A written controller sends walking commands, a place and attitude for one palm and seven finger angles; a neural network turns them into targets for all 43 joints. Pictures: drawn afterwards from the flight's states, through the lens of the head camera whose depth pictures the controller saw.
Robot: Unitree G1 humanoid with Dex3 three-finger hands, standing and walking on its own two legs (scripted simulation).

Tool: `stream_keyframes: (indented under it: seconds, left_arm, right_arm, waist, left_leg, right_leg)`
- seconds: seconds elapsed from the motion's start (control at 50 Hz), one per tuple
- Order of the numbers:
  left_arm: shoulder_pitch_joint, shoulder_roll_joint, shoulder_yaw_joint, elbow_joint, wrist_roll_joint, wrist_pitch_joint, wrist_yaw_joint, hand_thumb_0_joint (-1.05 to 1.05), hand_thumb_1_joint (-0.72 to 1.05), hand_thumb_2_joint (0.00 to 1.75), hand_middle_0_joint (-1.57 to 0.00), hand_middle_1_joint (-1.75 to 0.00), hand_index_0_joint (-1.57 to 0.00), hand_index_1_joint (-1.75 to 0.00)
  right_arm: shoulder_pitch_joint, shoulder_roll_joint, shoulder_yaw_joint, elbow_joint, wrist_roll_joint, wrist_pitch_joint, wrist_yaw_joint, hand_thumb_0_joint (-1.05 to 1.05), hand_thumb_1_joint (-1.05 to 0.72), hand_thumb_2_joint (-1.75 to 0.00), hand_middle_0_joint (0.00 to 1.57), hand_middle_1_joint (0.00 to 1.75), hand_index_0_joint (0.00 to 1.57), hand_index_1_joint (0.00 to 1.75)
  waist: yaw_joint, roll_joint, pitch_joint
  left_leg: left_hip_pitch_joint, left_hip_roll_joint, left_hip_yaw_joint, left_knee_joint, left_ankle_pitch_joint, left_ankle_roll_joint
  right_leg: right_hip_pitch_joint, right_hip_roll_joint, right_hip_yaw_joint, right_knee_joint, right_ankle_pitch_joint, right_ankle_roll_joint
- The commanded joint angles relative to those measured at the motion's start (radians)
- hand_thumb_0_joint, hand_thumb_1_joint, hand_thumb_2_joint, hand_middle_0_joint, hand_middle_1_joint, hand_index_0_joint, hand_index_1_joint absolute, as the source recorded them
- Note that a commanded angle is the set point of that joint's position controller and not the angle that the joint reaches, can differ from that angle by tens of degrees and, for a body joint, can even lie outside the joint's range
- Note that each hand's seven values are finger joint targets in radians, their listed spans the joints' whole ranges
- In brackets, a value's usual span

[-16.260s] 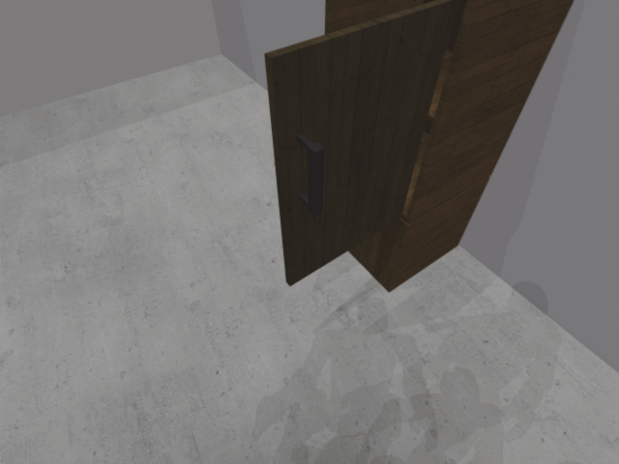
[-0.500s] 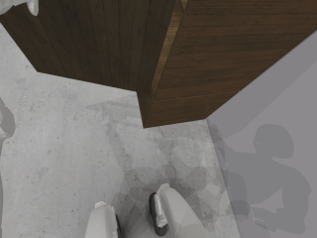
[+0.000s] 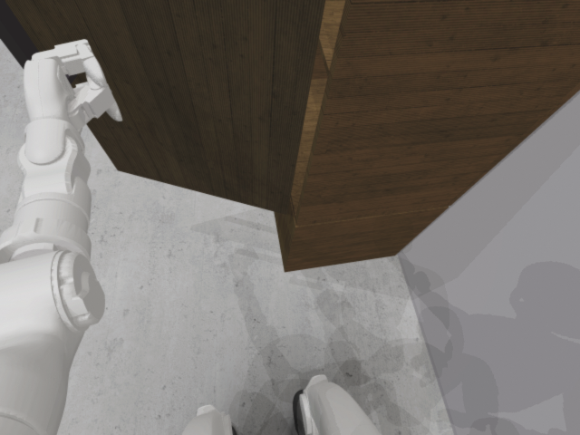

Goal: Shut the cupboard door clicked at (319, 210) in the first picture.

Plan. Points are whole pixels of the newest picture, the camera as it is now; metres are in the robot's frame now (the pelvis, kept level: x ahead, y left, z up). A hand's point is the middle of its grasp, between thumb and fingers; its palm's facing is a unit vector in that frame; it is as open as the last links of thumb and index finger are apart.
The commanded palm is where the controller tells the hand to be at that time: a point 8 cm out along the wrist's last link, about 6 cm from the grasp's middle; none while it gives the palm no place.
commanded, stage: pull the fist back off the door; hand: left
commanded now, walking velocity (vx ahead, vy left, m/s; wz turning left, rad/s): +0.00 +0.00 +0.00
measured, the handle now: (36, 45) +0.65 +0.25 +0.08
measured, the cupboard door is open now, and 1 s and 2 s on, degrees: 66 66 66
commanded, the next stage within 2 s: draw the hand back to the body in 0.38 s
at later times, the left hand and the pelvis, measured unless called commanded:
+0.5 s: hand (116, 143) +0.47 +0.14 +0.09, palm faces +0.04 -1.00 -0.04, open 3.1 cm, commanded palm +0.45 +0.19 +0.09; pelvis -0.03 +0.00 +0.00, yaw +2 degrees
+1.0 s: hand (22, 221) +0.36 +0.20 +0.14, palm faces +0.05 -1.00 -0.03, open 3.1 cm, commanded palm +0.31 +0.25 +0.15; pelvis -0.02 +0.00 +0.03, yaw +2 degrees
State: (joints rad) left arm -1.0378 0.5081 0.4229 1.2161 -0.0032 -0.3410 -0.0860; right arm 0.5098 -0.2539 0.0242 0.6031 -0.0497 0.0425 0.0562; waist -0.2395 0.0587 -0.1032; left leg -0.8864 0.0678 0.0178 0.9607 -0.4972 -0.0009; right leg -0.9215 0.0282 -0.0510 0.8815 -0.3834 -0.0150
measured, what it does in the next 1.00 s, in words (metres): stands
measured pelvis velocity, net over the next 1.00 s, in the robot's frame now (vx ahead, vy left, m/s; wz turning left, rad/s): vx -0.02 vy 0.00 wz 0.03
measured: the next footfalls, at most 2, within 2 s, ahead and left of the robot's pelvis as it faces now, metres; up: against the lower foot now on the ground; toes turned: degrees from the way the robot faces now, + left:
none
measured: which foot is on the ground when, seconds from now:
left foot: down 0.00-1.00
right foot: down 0.00-1.00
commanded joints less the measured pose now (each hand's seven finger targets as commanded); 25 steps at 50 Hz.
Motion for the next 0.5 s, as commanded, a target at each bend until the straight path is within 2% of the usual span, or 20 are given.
stream_keyframes:
  seconds: [0.0, 0.02, 0.06, 0.1, 0.12, 0.14, 0.18, 0.2, 0.22, 0.24, 0.26, 0.28, 0.3, 0.32, 0.34, 0.36, 0.38, 0.42, 0.46, 0.48]
  left_arm:
    - [-0.312, 0.148, -0.01, -0.236, -0.066, -0.087, -0.038, 0.0, 0.9, 0.9, -1.3, -1.5, -1.3, -1.5]
    - [-0.318, 0.117, -0.042, -0.244, -0.075, -0.096, -0.046, 0.0, 0.9, 0.9, -1.3, -1.5, -1.3, -1.5]
    - [-0.336, 0.12, -0.042, -0.264, -0.08, -0.111, -0.047, 0.0, 0.9, 0.9, -1.3, -1.5, -1.3, -1.5]
    - [-0.355, 0.066, -0.087, -0.321, -0.085, -0.134, -0.049, 0.0, 0.9, 0.9, -1.3, -1.5, -1.3, -1.5]
    - [-0.37, 0.068, -0.088, -0.375, -0.09, -0.153, -0.045, 0.0, 0.9, 0.9, -1.3, -1.5, -1.3, -1.5]
    - [-0.362, 0.047, -0.104, -0.389, -0.092, -0.162, -0.041, 0.0, 0.9, 0.9, -1.3, -1.5, -1.3, -1.5]
    - [-0.329, -0.004, -0.135, -0.374, -0.099, -0.165, -0.035, 0.0, 0.9, 0.9, -1.3, -1.5, -1.3, -1.5]
    - [-0.304, -0.013, -0.139, -0.349, -0.097, -0.158, -0.031, 0.0, 0.9, 0.9, -1.3, -1.5, -1.3, -1.5]
    - [-0.306, -0.022, -0.145, -0.34, -0.1, -0.153, -0.025, 0.0, 0.9, 0.9, -1.3, -1.5, -1.3, -1.5]
    - [-0.311, -0.004, -0.134, -0.325, -0.093, -0.15, -0.018, 0.0, 0.9, 0.9, -1.3, -1.5, -1.3, -1.5]
    - [-0.306, -0.015, -0.139, -0.301, -0.092, -0.142, -0.011, 0.0, 0.9, 0.9, -1.3, -1.5, -1.3, -1.5]
    - [-0.297, 0.012, -0.114, -0.31, -0.09, -0.144, 0.0, 0.0, 0.9, 0.9, -1.3, -1.5, -1.3, -1.5]
    - [-0.307, 0.013, -0.117, -0.314, -0.086, -0.147, 0.007, 0.0, 0.9, 0.9, -1.3, -1.5, -1.3, -1.5]
    - [-0.337, 0.04, -0.1, -0.329, -0.082, -0.159, 0.015, 0.0, 0.9, 0.9, -1.3, -1.5, -1.3, -1.5]
    - [-0.354, 0.016, -0.124, -0.327, -0.076, -0.167, 0.019, 0.0, 0.9, 0.9, -1.3, -1.5, -1.3, -1.5]
    - [-0.366, 0.004, -0.13, -0.313, -0.075, -0.171, 0.023, 0.0, 0.9, 0.9, -1.3, -1.5, -1.3, -1.5]
    - [-0.352, 0.033, -0.109, -0.281, -0.071, -0.172, 0.027, 0.0, 0.9, 0.9, -1.3, -1.5, -1.3, -1.5]
    - [-0.376, 0.031, -0.115, -0.239, -0.066, -0.17, 0.028, 0.0, 0.9, 0.9, -1.3, -1.5, -1.3, -1.5]
    - [-0.385, 0.058, -0.103, -0.182, -0.06, -0.158, 0.025, 0.0, 0.9, 0.9, -1.3, -1.5, -1.3, -1.5]
    - [-0.391, 0.058, -0.104, -0.178, -0.061, -0.155, 0.021, 0.0, 0.9, 0.9, -1.3, -1.5, -1.3, -1.5]
  right_arm:
    - [0.172, -0.173, -0.084, -0.032, 0.012, -0.007, -0.016, 0.0, -0.9, -0.9, 0.2, 0.3, 0.2, 0.3]
    - [0.168, -0.172, -0.083, -0.03, 0.015, -0.006, -0.019, 0.0, -0.9, -0.9, 0.2, 0.3, 0.2, 0.3]
    - [0.148, -0.174, -0.087, -0.02, 0.018, -0.006, -0.024, 0.0, -0.9, -0.9, 0.2, 0.3, 0.2, 0.3]
    - [0.122, -0.165, -0.092, -0.017, 0.02, -0.01, -0.026, 0.0, -0.9, -0.9, 0.2, 0.3, 0.2, 0.3]
    - [0.117, -0.166, -0.094, -0.018, 0.02, -0.013, -0.029, 0.0, -0.9, -0.9, 0.2, 0.3, 0.2, 0.3]
    - [0.102, -0.163, -0.096, -0.01, 0.022, -0.014, -0.029, 0.0, -0.9, -0.9, 0.2, 0.3, 0.2, 0.3]
    - [0.082, -0.16, -0.098, 0.001, 0.025, -0.017, -0.029, 0.0, -0.9, -0.9, 0.2, 0.3, 0.2, 0.3]
    - [0.073, -0.16, -0.097, 0.001, 0.026, -0.016, -0.03, 0.0, -0.9, -0.9, 0.2, 0.3, 0.2, 0.3]
    - [0.068, -0.163, -0.095, 0.002, 0.027, -0.016, -0.033, 0.0, -0.9, -0.9, 0.2, 0.3, 0.2, 0.3]
    - [0.054, -0.165, -0.093, 0.003, 0.03, -0.015, -0.035, 0.0, -0.9, -0.9, 0.2, 0.3, 0.2, 0.3]
    - [0.042, -0.162, -0.09, 0.001, 0.031, -0.015, -0.036, 0.0, -0.9, -0.9, 0.2, 0.3, 0.2, 0.3]
    - [0.035, -0.165, -0.09, -0.005, 0.031, -0.015, -0.038, 0.0, -0.9, -0.9, 0.2, 0.3, 0.2, 0.3]
    - [0.024, -0.163, -0.086, -0.011, 0.031, -0.017, -0.04, 0.0, -0.9, -0.9, 0.2, 0.3, 0.2, 0.3]
    - [0.022, -0.165, -0.085, -0.011, 0.03, -0.02, -0.046, 0.0, -0.9, -0.9, 0.2, 0.3, 0.2, 0.3]
    - [0.009, -0.159, -0.081, -0.011, 0.031, -0.026, -0.045, 0.0, -0.9, -0.9, 0.2, 0.3, 0.2, 0.3]
    - [0.002, -0.156, -0.08, -0.007, 0.029, -0.03, -0.045, 0.0, -0.9, -0.9, 0.2, 0.3, 0.2, 0.3]
    - [0.002, -0.162, -0.08, -0.006, 0.029, -0.033, -0.047, 0.0, -0.9, -0.9, 0.2, 0.3, 0.2, 0.3]
    - [-0.001, -0.165, -0.074, -0.005, 0.028, -0.04, -0.051, 0.0, -0.9, -0.9, 0.2, 0.3, 0.2, 0.3]
    - [-0.006, -0.171, -0.07, -0.002, 0.029, -0.046, -0.053, 0.0, -0.9, -0.9, 0.2, 0.3, 0.2, 0.3]
    - [-0.005, -0.173, -0.068, -0.006, 0.028, -0.05, -0.054, 0.0, -0.9, -0.9, 0.2, 0.3, 0.2, 0.3]
  waist:
    - [0.036, 0.033, -0.487]
    - [0.024, 0.019, -0.467]
    - [0.024, 0.012, -0.457]
    - [0.029, 0.07, -0.481]
    - [0.041, 0.116, -0.518]
    - [0.043, 0.136, -0.547]
    - [0.043, 0.107, -0.519]
    - [0.048, 0.076, -0.491]
    - [0.043, 0.073, -0.467]
    - [0.049, 0.066, -0.453]
    - [0.048, 0.04, -0.421]
    - [0.055, 0.013, -0.425]
    - [0.056, 0.003, -0.427]
    - [0.058, 0.012, -0.434]
    - [0.054, 0.04, -0.441]
    - [0.046, 0.022, -0.428]
    - [0.046, -0.01, -0.413]
    - [0.035, -0.018, -0.392]
    - [0.026, -0.031, -0.363]
    - [0.026, -0.034, -0.372]
  left_leg:
    - [0.223, -0.063, -0.004, -0.077, 0.502, 0.027]
    - [0.231, -0.063, -0.009, -0.08, 0.498, 0.028]
    - [0.233, -0.062, -0.011, -0.079, 0.468, 0.029]
    - [0.289, -0.063, -0.014, -0.077, 0.487, 0.024]
    - [0.348, -0.062, -0.023, -0.073, 0.539, 0.021]
    - [0.395, -0.057, -0.031, -0.068, 0.573, 0.015]
    - [0.411, -0.051, -0.04, -0.068, 0.584, 0.01]
    - [0.39, -0.051, -0.043, -0.076, 0.568, 0.009]
    - [0.384, -0.054, -0.04, -0.079, 0.55, 0.012]
    - [0.36, -0.055, -0.04, -0.084, 0.506, 0.01]
    - [0.324, -0.061, -0.036, -0.093, 0.455, 0.012]
    - [0.308, -0.063, -0.035, -0.099, 0.432, 0.015]
    - [0.289, -0.067, -0.03, -0.102, 0.406, 0.017]
    - [0.286, -0.068, -0.034, -0.1, 0.403, 0.017]
    - [0.298, -0.069, -0.038, -0.101, 0.394, 0.013]
    - [0.291, -0.068, -0.037, -0.095, 0.378, 0.015]
    - [0.262, -0.068, -0.038, -0.095, 0.351, 0.016]
    - [0.229, -0.071, -0.038, -0.096, 0.305, 0.019]
    - [0.183, -0.072, -0.039, -0.097, 0.239, 0.02]
    - [0.174, -0.073, -0.041, -0.099, 0.232, 0.021]
  right_leg:
    - [0.441, 0.015, 0.035, -0.064, 0.565, 0.005]
    - [0.427, 0.015, 0.031, -0.063, 0.557, 0.005]
    - [0.408, 0.011, 0.036, -0.062, 0.527, 0.01]
    - [0.387, 0.007, 0.034, -0.059, 0.514, 0.006]
    - [0.372, 0.007, 0.028, -0.046, 0.519, 0.001]
    - [0.347, 0.007, 0.023, -0.041, 0.515, 0.002]
    - [0.317, 0.006, 0.015, -0.043, 0.489, 0.004]
    - [0.319, 0.006, 0.011, -0.044, 0.474, 0.003]
    - [0.307, 0.006, 0.01, -0.047, 0.459, 0.004]
    - [0.302, 0.002, 0.012, -0.045, 0.432, 0.003]
    - [0.313, 0.002, 0.014, -0.051, 0.411, 0.004]
    - [0.334, 0.0, 0.017, -0.052, 0.405, 0.003]
    - [0.352, -0.002, 0.023, -0.053, 0.401, 0.004]
    - [0.355, -0.004, 0.026, -0.045, 0.398, 0.002]
    - [0.335, -0.006, 0.024, -0.04, 0.382, 0.002]
    - [0.323, -0.005, 0.026, -0.044, 0.369, 0.003]
    - [0.327, -0.006, 0.029, -0.045, 0.352, 0.004]
    - [0.314, -0.007, 0.033, -0.045, 0.318, 0.004]
    - [0.294, -0.01, 0.037, -0.052, 0.26, 0.006]
    - [0.298, -0.011, 0.037, -0.05, 0.252, 0.006]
